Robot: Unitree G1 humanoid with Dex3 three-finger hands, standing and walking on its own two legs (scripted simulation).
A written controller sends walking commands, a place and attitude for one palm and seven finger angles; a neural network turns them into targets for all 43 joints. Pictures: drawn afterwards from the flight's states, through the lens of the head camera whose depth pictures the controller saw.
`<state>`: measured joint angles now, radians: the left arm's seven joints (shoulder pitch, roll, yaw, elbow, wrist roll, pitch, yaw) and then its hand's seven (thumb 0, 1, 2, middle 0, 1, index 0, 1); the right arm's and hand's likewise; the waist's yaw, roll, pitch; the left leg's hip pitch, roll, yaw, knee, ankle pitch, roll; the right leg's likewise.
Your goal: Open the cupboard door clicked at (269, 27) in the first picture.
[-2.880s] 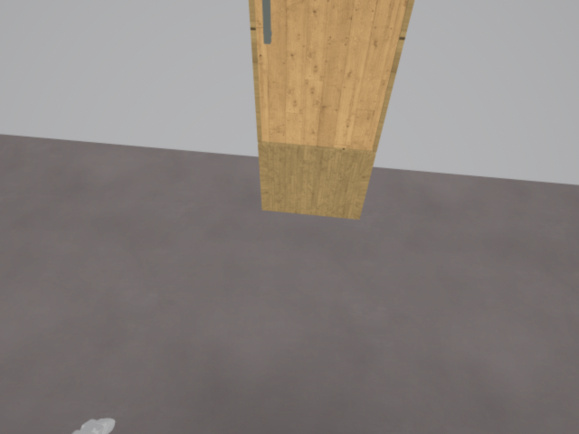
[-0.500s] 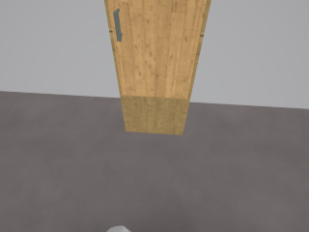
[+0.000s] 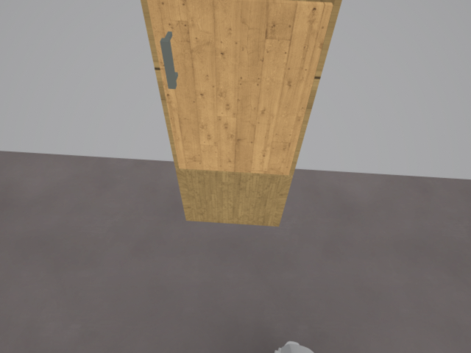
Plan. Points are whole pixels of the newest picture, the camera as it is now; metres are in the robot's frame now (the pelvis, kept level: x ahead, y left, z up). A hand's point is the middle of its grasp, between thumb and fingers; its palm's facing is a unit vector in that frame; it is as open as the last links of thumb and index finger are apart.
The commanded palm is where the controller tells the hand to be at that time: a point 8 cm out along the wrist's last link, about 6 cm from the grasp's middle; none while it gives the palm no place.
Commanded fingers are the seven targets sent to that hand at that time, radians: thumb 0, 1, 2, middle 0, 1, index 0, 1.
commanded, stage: take the last steps up to it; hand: left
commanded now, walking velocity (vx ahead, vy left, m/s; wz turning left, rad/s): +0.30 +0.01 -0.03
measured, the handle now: (170, 60) +0.76 +0.21 +0.10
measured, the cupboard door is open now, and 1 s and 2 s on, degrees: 0 0 0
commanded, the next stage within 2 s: come to a stop and stand still in 0.36 s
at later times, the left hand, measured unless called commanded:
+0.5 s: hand out of the picture +0.14 +0.13 -0.20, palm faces +0.11 -0.99 -0.10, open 7.4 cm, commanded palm none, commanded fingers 0.00 0.90 0.90 -0.20 -0.30 -0.20 -0.30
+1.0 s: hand (178, 301) +0.25 +0.13 -0.17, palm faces +0.03 -0.96 -0.29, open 7.4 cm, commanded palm none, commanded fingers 0.00 0.90 0.90 -0.20 -0.30 -0.20 -0.30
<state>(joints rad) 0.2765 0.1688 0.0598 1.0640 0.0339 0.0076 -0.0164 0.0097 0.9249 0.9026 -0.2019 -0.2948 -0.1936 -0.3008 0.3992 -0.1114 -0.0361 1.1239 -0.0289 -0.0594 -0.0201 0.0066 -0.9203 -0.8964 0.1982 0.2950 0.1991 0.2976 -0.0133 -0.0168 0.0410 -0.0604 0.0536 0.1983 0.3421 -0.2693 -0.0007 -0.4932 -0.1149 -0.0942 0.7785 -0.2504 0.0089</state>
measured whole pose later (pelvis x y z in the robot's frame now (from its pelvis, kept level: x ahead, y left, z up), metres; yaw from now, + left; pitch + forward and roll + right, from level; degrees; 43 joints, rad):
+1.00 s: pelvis +0.19 -0.06 -0.01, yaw +0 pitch -2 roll +1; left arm 0.21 0.17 0.03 0.98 0.03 0.02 0.03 0.00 0.91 0.90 -0.20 -0.29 -0.19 -0.30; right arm 0.17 -0.20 -0.07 1.03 -0.02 0.07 -0.02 0.01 -0.92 -0.90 0.20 0.29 0.20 0.30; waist -0.01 0.05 0.06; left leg -0.39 0.05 0.05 0.82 -0.43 -0.01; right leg -0.28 -0.03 -0.07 0.60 -0.28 -0.03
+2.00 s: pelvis +0.18 -0.06 +0.00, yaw +1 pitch -2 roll +1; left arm 0.28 0.14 -0.01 1.11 0.01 -0.02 0.03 0.01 0.92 0.90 -0.20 -0.29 -0.20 -0.30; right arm 0.35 -0.12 0.03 1.09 -0.02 -0.03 -0.03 0.01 -0.91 -0.90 0.20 0.29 0.20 0.30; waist 0.00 0.05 0.01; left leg -0.11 -0.01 0.06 0.42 -0.28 0.01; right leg -0.25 -0.04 -0.08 0.48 -0.20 -0.02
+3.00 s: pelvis +0.21 +0.00 -0.01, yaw +2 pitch -1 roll +1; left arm 0.20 0.17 0.04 1.01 0.02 0.02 0.03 0.00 0.91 0.90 -0.20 -0.29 -0.19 -0.30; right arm 0.27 -0.16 -0.01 1.02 -0.03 -0.03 -0.04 0.01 -0.93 -0.90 0.20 0.29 0.20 0.30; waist 0.00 0.00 0.07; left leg -0.15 -0.04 0.12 0.44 -0.28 0.07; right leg -0.36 -0.05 -0.05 0.79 -0.42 -0.01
